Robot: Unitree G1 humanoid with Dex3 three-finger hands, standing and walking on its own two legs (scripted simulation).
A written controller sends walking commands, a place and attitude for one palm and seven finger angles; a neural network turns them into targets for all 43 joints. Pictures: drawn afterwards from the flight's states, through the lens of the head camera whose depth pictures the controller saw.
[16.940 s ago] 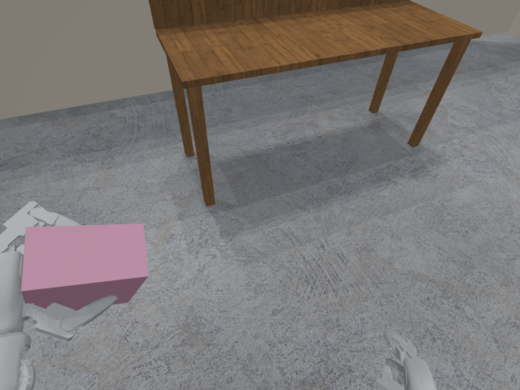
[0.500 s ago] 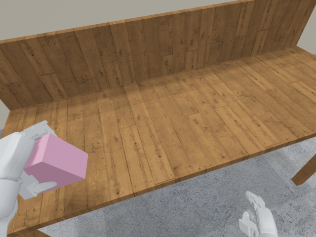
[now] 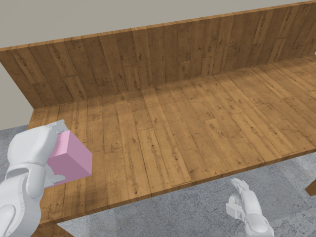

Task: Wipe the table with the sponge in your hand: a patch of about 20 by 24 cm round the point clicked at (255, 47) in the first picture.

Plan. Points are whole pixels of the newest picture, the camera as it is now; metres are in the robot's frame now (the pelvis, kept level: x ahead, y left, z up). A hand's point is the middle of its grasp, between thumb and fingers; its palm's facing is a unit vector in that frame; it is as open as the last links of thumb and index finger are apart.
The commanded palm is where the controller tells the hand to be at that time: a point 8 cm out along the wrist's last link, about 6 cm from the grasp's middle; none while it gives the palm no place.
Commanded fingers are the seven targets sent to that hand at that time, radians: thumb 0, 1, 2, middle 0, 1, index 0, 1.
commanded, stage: turn the palm down, sponge in hand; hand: left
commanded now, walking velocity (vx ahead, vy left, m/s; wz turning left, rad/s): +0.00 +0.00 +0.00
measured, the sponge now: (59, 164) +0.23 +0.29 +0.09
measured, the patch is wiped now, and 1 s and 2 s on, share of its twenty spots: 0.00 0.00 0.00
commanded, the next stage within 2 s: move the sponge above the wiping area in 0.56 s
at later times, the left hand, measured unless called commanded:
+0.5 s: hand (59, 158) +0.23 +0.27 +0.12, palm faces +0.06 -0.08 -1.00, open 10.5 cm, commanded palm +0.19 +0.27 +0.18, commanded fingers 0.00 0.10 1.30 -1.20 -1.60 -1.20 -1.60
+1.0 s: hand (66, 157) +0.24 +0.27 +0.11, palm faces +0.03 -0.08 -1.00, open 10.5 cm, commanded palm +0.20 +0.26 +0.17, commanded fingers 0.00 0.10 1.30 -1.20 -1.60 -1.20 -1.60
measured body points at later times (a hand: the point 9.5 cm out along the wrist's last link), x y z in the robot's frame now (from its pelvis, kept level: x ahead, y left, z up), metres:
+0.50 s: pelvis +0.00 -0.01 +0.00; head -0.01 -0.06 +0.45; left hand +0.22 +0.27 +0.17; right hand +0.26 -0.20 -0.07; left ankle +0.03 +0.10 -0.74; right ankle +0.01 -0.11 -0.74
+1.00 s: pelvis +0.00 -0.02 +0.00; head -0.01 -0.06 +0.45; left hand +0.23 +0.27 +0.16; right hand +0.26 -0.22 -0.08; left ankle +0.03 +0.10 -0.74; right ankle +0.01 -0.11 -0.74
